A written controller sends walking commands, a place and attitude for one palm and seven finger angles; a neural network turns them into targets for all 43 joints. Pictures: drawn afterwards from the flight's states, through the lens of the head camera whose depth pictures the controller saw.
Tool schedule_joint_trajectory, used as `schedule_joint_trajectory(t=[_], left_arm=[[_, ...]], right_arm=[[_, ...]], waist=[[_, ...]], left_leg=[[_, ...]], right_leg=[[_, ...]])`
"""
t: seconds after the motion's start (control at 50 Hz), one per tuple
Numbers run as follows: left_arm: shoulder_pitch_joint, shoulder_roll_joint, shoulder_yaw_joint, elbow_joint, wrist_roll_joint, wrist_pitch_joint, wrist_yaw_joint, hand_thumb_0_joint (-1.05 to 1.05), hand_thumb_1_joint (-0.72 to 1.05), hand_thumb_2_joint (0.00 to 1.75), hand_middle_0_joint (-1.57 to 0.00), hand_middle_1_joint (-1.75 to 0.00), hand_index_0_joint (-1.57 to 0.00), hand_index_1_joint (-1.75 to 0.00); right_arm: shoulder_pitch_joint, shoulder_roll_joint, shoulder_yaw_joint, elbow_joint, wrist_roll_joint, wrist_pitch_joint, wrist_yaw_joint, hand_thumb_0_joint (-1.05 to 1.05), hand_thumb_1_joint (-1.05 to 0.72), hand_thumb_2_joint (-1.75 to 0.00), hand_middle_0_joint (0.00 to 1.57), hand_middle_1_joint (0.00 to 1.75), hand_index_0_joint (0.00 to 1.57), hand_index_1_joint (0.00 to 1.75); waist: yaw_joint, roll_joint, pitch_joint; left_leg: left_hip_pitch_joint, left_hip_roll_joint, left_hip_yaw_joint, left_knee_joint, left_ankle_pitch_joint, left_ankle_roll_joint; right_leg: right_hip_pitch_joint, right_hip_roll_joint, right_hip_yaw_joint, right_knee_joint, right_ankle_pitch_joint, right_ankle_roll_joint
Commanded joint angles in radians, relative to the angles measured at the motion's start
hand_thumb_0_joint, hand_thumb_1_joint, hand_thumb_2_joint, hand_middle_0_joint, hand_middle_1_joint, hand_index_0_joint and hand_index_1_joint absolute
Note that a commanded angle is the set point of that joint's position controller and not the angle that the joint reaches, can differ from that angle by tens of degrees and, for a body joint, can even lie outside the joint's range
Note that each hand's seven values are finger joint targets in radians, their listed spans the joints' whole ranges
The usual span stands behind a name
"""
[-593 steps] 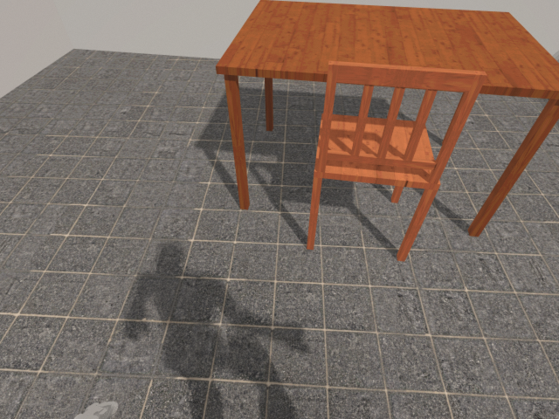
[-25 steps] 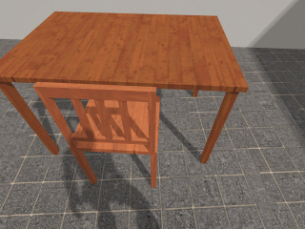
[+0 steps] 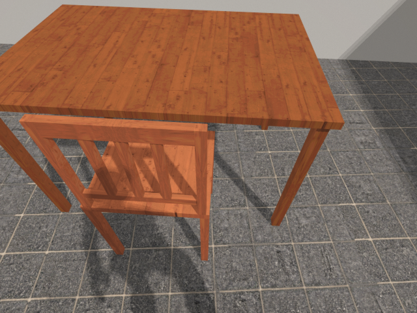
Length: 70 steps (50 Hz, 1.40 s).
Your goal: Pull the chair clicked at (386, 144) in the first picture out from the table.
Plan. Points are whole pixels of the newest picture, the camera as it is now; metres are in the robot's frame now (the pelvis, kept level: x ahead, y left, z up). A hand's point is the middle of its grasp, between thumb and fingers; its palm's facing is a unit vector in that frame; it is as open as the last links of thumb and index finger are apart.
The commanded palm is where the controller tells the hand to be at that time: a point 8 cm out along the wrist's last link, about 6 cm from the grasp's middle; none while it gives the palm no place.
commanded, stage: come to a stop and stand still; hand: left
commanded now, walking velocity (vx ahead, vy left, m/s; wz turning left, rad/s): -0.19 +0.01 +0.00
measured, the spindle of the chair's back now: (131, 170) +0.47 +0.24 -0.08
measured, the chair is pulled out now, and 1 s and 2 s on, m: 0.00 0.00 0.00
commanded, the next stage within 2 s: look again from close up in 0.92 s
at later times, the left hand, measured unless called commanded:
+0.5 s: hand out of the picture +0.04 +0.17 -0.16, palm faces +0.05 -0.96 -0.26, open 7.3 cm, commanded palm none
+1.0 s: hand out of the picture +0.04 +0.14 -0.15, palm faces +0.01 -0.97 -0.23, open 7.3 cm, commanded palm none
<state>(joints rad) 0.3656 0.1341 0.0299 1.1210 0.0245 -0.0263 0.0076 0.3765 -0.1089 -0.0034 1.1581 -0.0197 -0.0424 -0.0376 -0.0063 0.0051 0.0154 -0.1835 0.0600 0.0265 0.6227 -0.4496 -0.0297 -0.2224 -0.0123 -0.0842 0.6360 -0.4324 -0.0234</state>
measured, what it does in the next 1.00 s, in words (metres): steps on the spot: left foot, then right foot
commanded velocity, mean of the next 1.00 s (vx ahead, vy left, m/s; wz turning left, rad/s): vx -0.05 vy -0.01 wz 0.00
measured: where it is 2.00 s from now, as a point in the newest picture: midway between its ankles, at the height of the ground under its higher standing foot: outside the picture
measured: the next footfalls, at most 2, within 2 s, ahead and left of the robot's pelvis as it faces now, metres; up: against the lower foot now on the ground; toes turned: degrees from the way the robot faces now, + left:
left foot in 0.16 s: +0.04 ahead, +0.08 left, +0.00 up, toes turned +3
right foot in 0.46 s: +0.07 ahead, -0.13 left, +0.00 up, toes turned -2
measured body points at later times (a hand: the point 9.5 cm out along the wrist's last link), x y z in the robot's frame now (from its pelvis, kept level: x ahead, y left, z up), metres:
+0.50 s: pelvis +0.02 -0.02 +0.01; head +0.04 -0.03 +0.46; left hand +0.03 +0.22 -0.14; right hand +0.08 -0.25 -0.15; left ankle +0.01 +0.11 -0.72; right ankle +0.03 -0.13 -0.72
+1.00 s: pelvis +0.01 -0.05 +0.02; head +0.01 -0.06 +0.47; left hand +0.03 +0.19 -0.13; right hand -0.01 -0.26 -0.15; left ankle +0.00 +0.08 -0.72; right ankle +0.03 -0.13 -0.72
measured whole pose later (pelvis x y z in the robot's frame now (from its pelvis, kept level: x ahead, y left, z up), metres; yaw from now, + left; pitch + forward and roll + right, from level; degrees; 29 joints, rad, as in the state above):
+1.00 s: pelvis +0.01 -0.05 +0.02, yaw +1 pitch -1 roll +1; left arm 0.28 0.17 -0.01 1.03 0.01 -0.01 0.02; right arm 0.34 -0.16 0.01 1.08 -0.02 0.00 -0.01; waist -0.02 0.03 0.01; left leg -0.19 0.02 0.06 0.43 -0.24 -0.01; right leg -0.23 0.02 -0.07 0.45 -0.21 -0.06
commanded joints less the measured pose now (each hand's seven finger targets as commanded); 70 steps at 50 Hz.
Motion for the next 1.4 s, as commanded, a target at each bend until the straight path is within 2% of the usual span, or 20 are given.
schedule_joint_trajectory(t=[0.0, 0.04, 0.08, 0.1, 0.12, 0.14, 0.16, 0.18, 0.22, 0.38, 0.42, 0.44, 0.46, 0.48, 0.5, 0.52, 0.6, 0.68, 0.82, 1.38], left_arm=[[0.268, 0.143, 0.041, 0.042, -0.003, -0.023, 0.025, 0.00, 0.90, 0.90, -0.20, -0.30, -0.20, -0.30], [0.253, 0.113, 0.024, 0.043, 0.012, -0.018, 0.043, 0.00, 0.90, 0.90, -0.20, -0.30, -0.20, -0.30], [0.131, 0.102, 0.012, 0.004, 0.013, -0.009, 0.050, 0.00, 0.90, 0.90, -0.20, -0.30, -0.20, -0.30], [0.054, 0.101, 0.008, -0.021, -0.001, -0.006, 0.050, 0.00, 0.90, 0.90, -0.20, -0.30, -0.20, -0.30], [0.021, 0.094, 0.008, -0.046, -0.015, -0.003, 0.049, 0.00, 0.90, 0.90, -0.20, -0.30, -0.20, -0.30], [0.022, 0.073, 0.008, -0.062, -0.035, 0.001, 0.049, 0.00, 0.90, 0.90, -0.20, -0.30, -0.20, -0.30], [0.045, 0.050, 0.002, -0.063, -0.034, 0.012, 0.055, 0.00, 0.90, 0.90, -0.20, -0.30, -0.20, -0.30], [0.035, 0.055, 0.003, -0.067, -0.019, 0.024, 0.057, 0.00, 0.90, 0.90, -0.20, -0.30, -0.20, -0.30], [0.021, 0.042, 0.000, -0.055, -0.010, 0.036, 0.051, 0.00, 0.90, 0.90, -0.20, -0.30, -0.20, -0.30], [0.041, 0.051, 0.012, -0.084, -0.001, 0.046, 0.029, 0.00, 0.90, 0.90, -0.20, -0.30, -0.20, -0.30], [0.042, 0.093, 0.015, -0.094, 0.002, 0.028, 0.031, 0.00, 0.90, 0.90, -0.20, -0.30, -0.20, -0.30], [0.076, 0.175, 0.018, -0.093, 0.004, 0.024, 0.062, 0.00, 0.90, 0.90, -0.20, -0.30, -0.20, -0.30], [-0.013, 0.215, 0.015, -0.164, 0.003, 0.015, 0.053, 0.00, 0.90, 0.90, -0.20, -0.30, -0.20, -0.30], [-0.023, 0.199, 0.018, -0.176, 0.007, 0.011, 0.048, 0.00, 0.90, 0.90, -0.20, -0.30, -0.20, -0.30], [-0.038, 0.198, 0.024, -0.185, 0.008, 0.001, 0.051, 0.00, 0.90, 0.90, -0.20, -0.30, -0.20, -0.30], [-0.061, 0.194, 0.020, -0.196, 0.005, -0.008, 0.053, 0.00, 0.90, 0.90, -0.20, -0.30, -0.20, -0.30], [-0.114, 0.182, 0.005, -0.205, -0.005, -0.001, 0.047, 0.00, 0.90, 0.90, -0.20, -0.30, -0.20, -0.30], [-0.104, 0.151, -0.005, -0.195, -0.009, 0.011, 0.037, 0.00, 0.90, 0.90, -0.20, -0.30, -0.20, -0.30], [-0.074, 0.161, -0.008, -0.161, -0.013, 0.002, 0.026, 0.00, 0.90, 0.90, -0.20, -0.30, -0.20, -0.30], [0.005, 0.108, -0.029, -0.018, -0.016, -0.019, 0.035, 0.00, 0.90, 0.90, -0.20, -0.30, -0.20, -0.30]], right_arm=[[-0.068, -0.056, -0.008, -0.091, 0.005, -0.015, -0.005, 0.00, -0.90, -0.90, 0.20, 0.30, 0.20, 0.30], [-0.156, -0.044, -0.008, -0.122, 0.013, -0.007, -0.010, 0.00, -0.90, -0.90, 0.20, 0.30, 0.20, 0.30], [-0.104, -0.029, -0.006, -0.099, 0.023, -0.001, -0.006, 0.00, -0.90, -0.90, 0.20, 0.30, 0.20, 0.30], [0.002, -0.030, -0.006, -0.058, 0.021, 0.000, -0.007, 0.00, -0.90, -0.90, 0.20, 0.30, 0.20, 0.30], [0.106, -0.064, -0.015, -0.017, 0.013, -0.008, -0.010, 0.00, -0.90, -0.90, 0.20, 0.30, 0.20, 0.30], [0.136, -0.140, -0.025, -0.013, 0.005, -0.012, -0.020, 0.00, -0.90, -0.90, 0.20, 0.30, 0.20, 0.30], [0.085, -0.150, -0.020, -0.017, 0.014, -0.001, -0.022, 0.00, -0.90, -0.90, 0.20, 0.30, 0.20, 0.30], [0.034, -0.151, -0.021, -0.037, 0.008, 0.008, -0.013, 0.00, -0.90, -0.90, 0.20, 0.30, 0.20, 0.30], [-0.052, -0.129, -0.012, -0.059, 0.005, 0.009, -0.022, 0.00, -0.90, -0.90, 0.20, 0.30, 0.20, 0.30], [-0.126, -0.191, -0.051, -0.136, 0.002, 0.034, -0.014, 0.00, -0.90, -0.90, 0.20, 0.30, 0.20, 0.30], [-0.132, -0.152, -0.048, -0.148, 0.006, 0.039, -0.005, 0.00, -0.90, -0.90, 0.20, 0.30, 0.20, 0.30], [-0.209, -0.206, -0.066, -0.212, 0.034, 0.025, 0.002, 0.00, -0.90, -0.90, 0.20, 0.30, 0.20, 0.30], [-0.147, -0.137, -0.060, -0.253, 0.023, 0.050, 0.018, 0.00, -0.90, -0.90, 0.20, 0.30, 0.20, 0.30], [-0.176, -0.128, -0.055, -0.248, 0.015, 0.056, 0.023, 0.00, -0.90, -0.90, 0.20, 0.30, 0.20, 0.30], [-0.159, -0.121, -0.054, -0.243, 0.016, 0.056, 0.027, 0.00, -0.90, -0.90, 0.20, 0.30, 0.20, 0.30], [-0.143, -0.108, -0.047, -0.242, 0.014, 0.059, 0.031, 0.00, -0.90, -0.90, 0.20, 0.30, 0.20, 0.30], [-0.060, -0.112, -0.034, -0.214, 0.013, 0.044, 0.031, 0.00, -0.90, -0.90, 0.20, 0.30, 0.20, 0.30], [-0.108, -0.151, -0.021, -0.210, -0.001, 0.030, 0.029, 0.00, -0.90, -0.90, 0.20, 0.30, 0.20, 0.30], [-0.035, -0.138, -0.008, -0.169, -0.003, 0.030, 0.025, 0.00, -0.90, -0.90, 0.20, 0.30, 0.20, 0.30], [0.008, -0.099, 0.012, -0.023, 0.010, 0.009, 0.002, 0.00, -0.90, -0.90, 0.20, 0.30, 0.20, 0.30]], waist=[[0.100, -0.253, 0.022], [0.106, -0.170, 0.080], [0.031, -0.139, 0.056], [-0.034, -0.100, 0.006], [-0.065, -0.017, -0.029], [-0.059, 0.178, -0.076], [-0.019, 0.221, -0.068], [-0.019, 0.138, -0.004], [0.011, 0.177, 0.104], [0.032, 0.112, -0.002], [0.036, 0.005, -0.013], [0.053, -0.150, -0.071], [0.002, -0.256, -0.082], [0.024, -0.146, -0.072], [0.002, -0.171, -0.077], [-0.007, -0.087, -0.098], [-0.044, -0.089, -0.018], [0.006, 0.105, 0.123], [0.000, -0.068, 0.082], [0.004, -0.007, 0.053]], left_leg=[[-0.387, -0.043, 0.089, 0.272, -0.046, 0.050], [-0.447, -0.018, 0.030, 0.325, -0.186, 0.043], [-0.268, -0.005, 0.013, 0.048, -0.064, 0.041], [-0.059, -0.037, 0.038, -0.153, 0.201, 0.038], [0.114, -0.004, 0.017, -0.196, 0.593, 0.055], [0.183, 0.187, -0.191, -0.200, 0.968, 0.145], [0.127, 0.297, -0.267, -0.246, 1.191, 0.243], [0.061, 0.286, -0.185, -0.254, 1.077, 0.247], [-0.018, 0.260, -0.183, -0.269, 1.031, 0.233], [-0.015, 0.175, -0.085, -0.204, 0.718, 0.166], [-0.066, 0.083, -0.046, -0.135, 0.451, 0.094], [-0.030, 0.081, 0.027, 0.046, 0.379, 0.027], [-0.141, -0.033, 0.033, 0.119, 0.016, 0.016], [-0.153, -0.040, 0.022, 0.176, -0.017, 0.024], [-0.178, -0.026, 0.008, 0.191, -0.008, 0.032], [-0.149, -0.026, 0.010, 0.154, 0.007, 0.034], [0.024, -0.030, 0.010, -0.149, 0.162, 0.040], [-0.148, 0.066, -0.125, -0.311, 0.110, 0.084], [-0.073, 0.010, -0.045, -0.282, 0.112, 0.062], [-0.001, 0.041, -0.033, -0.277, 0.310, 0.049]], right_leg=[[0.336, -0.267, 0.273, -0.159, 1.024, -0.172], [0.321, -0.322, 0.286, -0.147, 1.308, -0.223], [0.209, -0.263, 0.180, -0.091, 1.202, -0.157], [0.119, -0.186, 0.103, -0.015, 1.084, -0.100], [0.025, -0.114, 0.058, 0.086, 0.864, -0.046], [-0.090, -0.036, 0.018, 0.176, 0.352, 0.011], [-0.095, -0.014, 0.058, 0.241, -0.152, 0.028], [-0.082, -0.030, 0.079, 0.268, -0.182, 0.013], [-0.119, -0.055, 0.082, 0.230, -0.151, 0.024], [-0.008, -0.026, 0.024, -0.043, 0.186, 0.031], [0.036, -0.075, 0.133, -0.174, 0.388, 0.010], [0.017, -0.178, 0.202, -0.231, 0.831, 0.023], [0.029, -0.252, 0.279, -0.267, 0.583, -0.046], [0.013, -0.244, 0.299, -0.271, 0.534, -0.104], [0.032, -0.236, 0.302, -0.269, 0.569, -0.137], [0.057, -0.233, 0.273, -0.257, 0.564, -0.150], [-0.101, -0.150, 0.197, -0.235, 0.268, -0.079], [-0.070, -0.055, 0.136, -0.235, 0.094, -0.019], [-0.059, -0.096, 0.199, -0.353, -0.029, -0.032], [0.040, -0.100, 0.162, -0.281, 0.403, -0.027]])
